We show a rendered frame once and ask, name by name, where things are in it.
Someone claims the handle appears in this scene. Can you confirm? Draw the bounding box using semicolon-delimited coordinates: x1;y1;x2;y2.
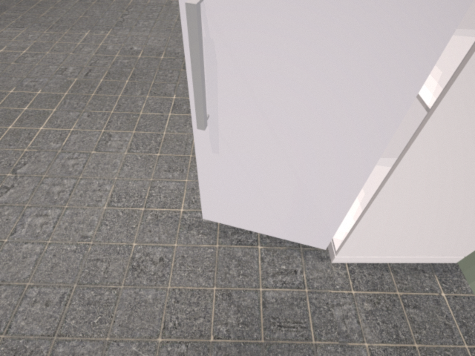
185;0;209;131

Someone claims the fridge door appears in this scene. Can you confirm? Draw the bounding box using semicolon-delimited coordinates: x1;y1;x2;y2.
179;0;473;250

